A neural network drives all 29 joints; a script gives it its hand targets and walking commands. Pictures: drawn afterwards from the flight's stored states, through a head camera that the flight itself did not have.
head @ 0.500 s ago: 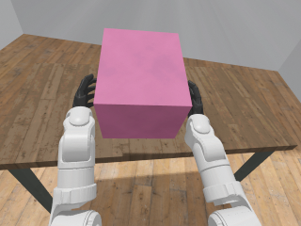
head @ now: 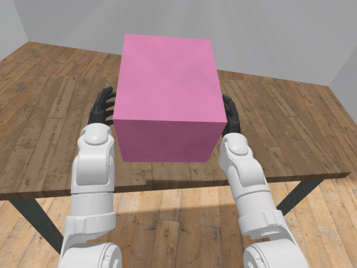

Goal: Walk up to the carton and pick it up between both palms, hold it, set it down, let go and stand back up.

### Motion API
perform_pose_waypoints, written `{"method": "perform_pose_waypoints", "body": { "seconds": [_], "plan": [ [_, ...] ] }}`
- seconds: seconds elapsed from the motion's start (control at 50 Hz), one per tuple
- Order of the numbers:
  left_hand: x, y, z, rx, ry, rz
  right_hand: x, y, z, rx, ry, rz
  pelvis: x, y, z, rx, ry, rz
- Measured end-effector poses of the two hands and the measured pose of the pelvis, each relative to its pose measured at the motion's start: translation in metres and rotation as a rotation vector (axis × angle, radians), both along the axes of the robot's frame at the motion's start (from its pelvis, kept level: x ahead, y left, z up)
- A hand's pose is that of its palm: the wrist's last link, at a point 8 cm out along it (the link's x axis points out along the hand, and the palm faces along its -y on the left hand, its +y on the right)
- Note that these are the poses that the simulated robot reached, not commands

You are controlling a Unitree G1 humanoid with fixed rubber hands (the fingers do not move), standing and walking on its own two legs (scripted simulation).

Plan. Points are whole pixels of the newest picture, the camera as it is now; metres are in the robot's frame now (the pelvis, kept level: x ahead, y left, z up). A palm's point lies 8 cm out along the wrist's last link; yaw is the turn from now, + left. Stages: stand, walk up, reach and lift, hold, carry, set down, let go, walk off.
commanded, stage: hold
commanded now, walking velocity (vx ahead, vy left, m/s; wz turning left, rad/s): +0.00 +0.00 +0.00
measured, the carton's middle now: (167, 100) +0.41 +0.01 +0.18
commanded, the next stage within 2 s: none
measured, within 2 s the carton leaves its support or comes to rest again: neither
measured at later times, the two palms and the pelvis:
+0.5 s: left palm (101, 126) +0.35 +0.15 +0.16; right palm (231, 133) +0.35 -0.13 +0.15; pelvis +0.00 +0.00 +0.00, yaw +0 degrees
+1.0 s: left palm (100, 125) +0.35 +0.15 +0.16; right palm (230, 133) +0.35 -0.13 +0.15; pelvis +0.00 +0.00 +0.00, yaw +0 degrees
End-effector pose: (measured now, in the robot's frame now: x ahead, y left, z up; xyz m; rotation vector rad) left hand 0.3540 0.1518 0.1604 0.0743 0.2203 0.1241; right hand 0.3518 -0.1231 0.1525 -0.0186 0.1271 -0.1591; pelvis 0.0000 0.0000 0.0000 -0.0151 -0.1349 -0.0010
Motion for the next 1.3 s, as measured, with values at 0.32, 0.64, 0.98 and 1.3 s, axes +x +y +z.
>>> {"method": "perform_pose_waypoints", "body": {
  "seconds": [0.32,0.64,0.98,1.3],
  "plan": [
    [-0.0034,-0.0031,0.0020,0.010,0.003,-0.010,-0.0020,-0.0042,-0.0022,0.020,-0.002,0.008,0.0043,-0.0002,0.0002,0.001,0.004,0.000],
    [-0.0012,-0.0039,-0.0002,0.006,-0.003,-0.009,-0.0007,-0.0045,-0.0005,0.006,-0.010,0.001,0.0026,-0.0008,0.0001,0.000,0.015,-0.008],
    [-0.0025,-0.0023,-0.0009,0.020,-0.001,-0.011,-0.0012,-0.0030,-0.0042,0.018,-0.009,0.003,0.0050,0.0028,0.0003,-0.001,0.013,-0.004],
    [-0.0025,-0.0056,-0.0011,0.008,-0.002,-0.017,-0.0025,-0.0067,-0.0027,0.009,-0.011,0.000,0.0055,0.0020,0.0006,0.001,0.007,-0.009]
  ]
}}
